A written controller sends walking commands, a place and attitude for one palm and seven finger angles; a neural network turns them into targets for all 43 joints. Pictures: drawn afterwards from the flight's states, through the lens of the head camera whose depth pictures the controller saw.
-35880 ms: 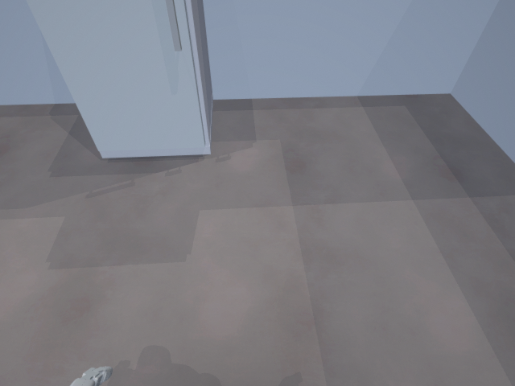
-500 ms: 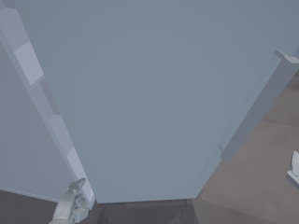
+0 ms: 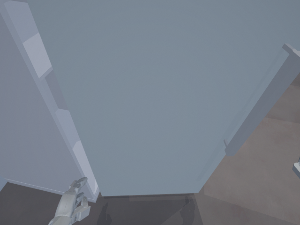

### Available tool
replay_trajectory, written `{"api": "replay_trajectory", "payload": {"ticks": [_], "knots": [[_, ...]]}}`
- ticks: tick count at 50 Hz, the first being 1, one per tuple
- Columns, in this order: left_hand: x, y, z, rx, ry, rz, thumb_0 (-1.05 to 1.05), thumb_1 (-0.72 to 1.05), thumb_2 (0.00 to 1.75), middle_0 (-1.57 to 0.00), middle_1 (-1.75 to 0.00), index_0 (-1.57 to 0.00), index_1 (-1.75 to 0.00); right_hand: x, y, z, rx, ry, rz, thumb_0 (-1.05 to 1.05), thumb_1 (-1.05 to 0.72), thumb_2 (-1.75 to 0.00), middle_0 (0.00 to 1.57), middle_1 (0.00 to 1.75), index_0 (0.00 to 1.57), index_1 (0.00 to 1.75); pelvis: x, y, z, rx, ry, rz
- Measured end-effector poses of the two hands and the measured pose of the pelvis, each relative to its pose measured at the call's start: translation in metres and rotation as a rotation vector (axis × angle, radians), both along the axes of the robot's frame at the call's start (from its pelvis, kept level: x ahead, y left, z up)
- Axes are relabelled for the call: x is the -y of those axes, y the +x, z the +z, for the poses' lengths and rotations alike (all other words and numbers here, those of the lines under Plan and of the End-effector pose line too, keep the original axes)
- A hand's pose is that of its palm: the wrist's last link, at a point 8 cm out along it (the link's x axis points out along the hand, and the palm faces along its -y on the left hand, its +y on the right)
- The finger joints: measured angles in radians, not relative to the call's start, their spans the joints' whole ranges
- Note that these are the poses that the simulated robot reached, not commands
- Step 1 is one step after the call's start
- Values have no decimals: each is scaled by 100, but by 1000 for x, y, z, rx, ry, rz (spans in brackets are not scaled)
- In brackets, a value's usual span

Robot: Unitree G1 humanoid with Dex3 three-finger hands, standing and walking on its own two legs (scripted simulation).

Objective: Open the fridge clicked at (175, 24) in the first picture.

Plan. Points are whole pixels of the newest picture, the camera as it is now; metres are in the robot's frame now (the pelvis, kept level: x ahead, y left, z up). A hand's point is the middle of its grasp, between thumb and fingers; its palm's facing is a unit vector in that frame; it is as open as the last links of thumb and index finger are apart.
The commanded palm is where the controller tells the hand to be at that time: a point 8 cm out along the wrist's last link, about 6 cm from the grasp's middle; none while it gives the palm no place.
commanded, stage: step back with the hand held close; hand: right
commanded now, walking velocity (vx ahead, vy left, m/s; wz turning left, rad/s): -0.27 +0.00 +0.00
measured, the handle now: (251, 111) +0.42 -0.30 +0.10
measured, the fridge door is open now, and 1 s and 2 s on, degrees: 76 76 76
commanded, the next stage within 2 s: stop stepping back and stand still in 1.48 s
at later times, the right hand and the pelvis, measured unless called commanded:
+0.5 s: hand out of the picture +0.13 -0.32 +0.15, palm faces +0.47 +0.75 -0.46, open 7.4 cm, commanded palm +0.07 -0.34 +0.17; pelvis -0.06 -0.04 -0.02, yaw -1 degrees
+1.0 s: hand out of the picture +0.08 -0.29 +0.16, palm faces +0.48 +0.73 -0.48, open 7.4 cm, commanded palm +0.01 -0.32 +0.17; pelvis -0.12 -0.02 -0.03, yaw -3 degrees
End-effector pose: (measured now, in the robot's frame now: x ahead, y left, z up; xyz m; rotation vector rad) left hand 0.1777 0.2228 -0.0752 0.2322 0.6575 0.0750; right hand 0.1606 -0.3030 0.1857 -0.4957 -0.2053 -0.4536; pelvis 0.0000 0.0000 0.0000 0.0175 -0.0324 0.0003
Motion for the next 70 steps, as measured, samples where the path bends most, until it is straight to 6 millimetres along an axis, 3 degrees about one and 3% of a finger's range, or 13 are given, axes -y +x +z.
{"api": "replay_trajectory", "payload": {"ticks": [7, 11, 18, 25, 32, 44, 49, 54, 58, 61, 66, 70], "knots": [[-4, -24, 2, -63, 36, 82, 1, 90, 90, -21, -30, -20, -30, 2, 0, -23, -104, -1, 87, 1, -89, -90, 21, 30, 21, 30, 15, -12, 0, -37, -3, 20], [1, -40, 5, -87, 62, 111, 1, 90, 90, -20, -30, -20, -30, 13, -9, -23, -113, -31, 115, 1, -88, -89, 21, 30, 22, 30, 24, -21, -1, -38, -4, 23], [21, -57, 8, -61, 74, 81, 1, 90, 90, -20, -30, -20, -30, 34, -34, -6, 3, -94, 94, 1, -88, -89, 21, 30, 22, 30, 35, -41, -7, -27, 0, 6], [38, -67, 0, -25, 45, 25, 1, 90, 90, -21, -30, -20, -30, 48, -70, -16, 33, -80, 9, 1, -89, -90, 21, 30, 22, 30, 37, -60, -15, -16, 12, -23], [40, -80, -3, -8, 56, -22, 1, 90, 90, -21, -30, -21, -30, 38, -93, -22, 92, -42, 3, 1, -88, -90, 21, 30, 21, 30, 32, -79, -21, -2, 20, -29], [18, -114, -1, 1, 96, 30, 1, 90, 90, -21, -30, -21, -30, 31, -103, -7, 159, -157, 90, 1, -88, -90, 21, 30, 22, 30, 27, -104, -25, -6, 30, -38], [10, -128, -11, -25, 89, 26, 1, 90, 90, -21, -30, -21, -30, 28, -121, -9, 139, -190, 66, 1, -88, -90, 21, 30, 22, 30, 19, -114, -29, -14, 43, -54], [8, -142, -11, -75, 96, 11, 1, 90, 90, -21, -30, -20, -30, 16, -138, -12, 155, -116, 87, 1, -88, -90, 21, 30, 22, 30, 16, -128, -24, -24, 22, -58], [12, -154, -5, -87, 117, 26, 1, 90, 90, -21, -30, -20, -30, 17, -146, -8, 181, -111, 134, 1, -88, -90, 21, 30, 22, 30, 24, -139, -22, -34, 20, -63], [18, -162, -2, -54, 122, 42, 1, 90, 90, -21, -30, -20, -30, 27, -154, -4, 186, -161, 146, 1, -88, -89, 21, 30, 22, 30, 29, -151, -23, -26, 42, -58], [35, -180, 9, -39, 76, 36, 1, 90, 90, -21, -30, -20, -30, 48, -173, 7, 158, -150, 73, 1, -88, -89, 22, 30, 22, 30, 30, -168, -8, -60, 102, -56], [42, -193, 13, -40, 46, 10, 1, 90, 90, -21, -30, -21, -30, 45, -193, 6, 153, -65, 44, 1, -88, -90, 21, 30, 22, 30, 28, -180, -1, -107, 101, -24]]}}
